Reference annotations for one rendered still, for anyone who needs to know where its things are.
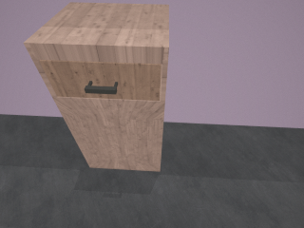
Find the cabinet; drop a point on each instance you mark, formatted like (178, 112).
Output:
(111, 133)

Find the handle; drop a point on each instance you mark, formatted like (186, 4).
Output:
(97, 89)

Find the drawer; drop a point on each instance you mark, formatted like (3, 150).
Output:
(136, 81)

